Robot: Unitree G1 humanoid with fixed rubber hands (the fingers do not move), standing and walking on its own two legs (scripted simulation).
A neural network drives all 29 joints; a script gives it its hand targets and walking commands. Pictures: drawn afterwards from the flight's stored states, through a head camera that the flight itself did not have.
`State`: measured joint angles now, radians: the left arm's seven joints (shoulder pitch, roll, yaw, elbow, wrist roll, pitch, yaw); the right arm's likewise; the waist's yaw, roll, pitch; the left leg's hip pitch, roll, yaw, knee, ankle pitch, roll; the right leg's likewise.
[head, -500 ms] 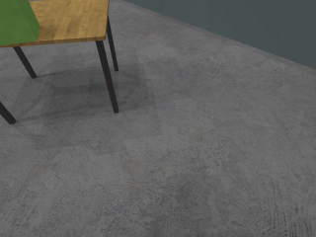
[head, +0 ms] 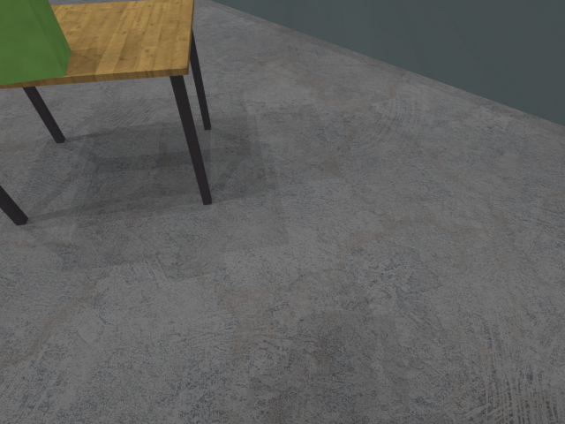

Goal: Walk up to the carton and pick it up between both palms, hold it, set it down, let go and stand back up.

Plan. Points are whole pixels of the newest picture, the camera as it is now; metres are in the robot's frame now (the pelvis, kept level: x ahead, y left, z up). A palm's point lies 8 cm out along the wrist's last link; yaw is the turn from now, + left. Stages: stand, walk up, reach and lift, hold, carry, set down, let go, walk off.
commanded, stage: stand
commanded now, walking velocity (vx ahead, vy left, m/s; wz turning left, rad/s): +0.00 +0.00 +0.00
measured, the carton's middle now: (14, 28) +1.20 +0.88 +0.06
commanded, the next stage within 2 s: none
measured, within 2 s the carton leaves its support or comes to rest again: neither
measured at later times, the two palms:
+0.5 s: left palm out of the picture +0.01 +0.24 -0.13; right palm out of the picture +0.01 -0.24 -0.14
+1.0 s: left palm out of the picture +0.00 +0.23 -0.14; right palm out of the picture +0.00 -0.23 -0.14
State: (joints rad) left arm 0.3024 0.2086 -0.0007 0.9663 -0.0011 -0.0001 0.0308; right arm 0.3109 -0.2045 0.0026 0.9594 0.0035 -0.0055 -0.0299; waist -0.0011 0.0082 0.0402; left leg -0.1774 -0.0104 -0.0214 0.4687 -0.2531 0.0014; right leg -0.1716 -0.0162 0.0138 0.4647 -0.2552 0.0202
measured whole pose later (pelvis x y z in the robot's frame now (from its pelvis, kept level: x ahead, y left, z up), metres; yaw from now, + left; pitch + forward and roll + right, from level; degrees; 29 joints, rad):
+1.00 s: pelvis +0.00 -0.01 +0.00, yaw +1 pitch -2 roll +0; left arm 0.30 0.18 0.00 1.05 0.00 0.00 0.04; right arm 0.31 -0.17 0.00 1.05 0.00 -0.01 -0.04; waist 0.00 0.02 0.04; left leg -0.17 0.00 -0.04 0.44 -0.24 -0.01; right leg -0.16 -0.01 0.00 0.44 -0.24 0.01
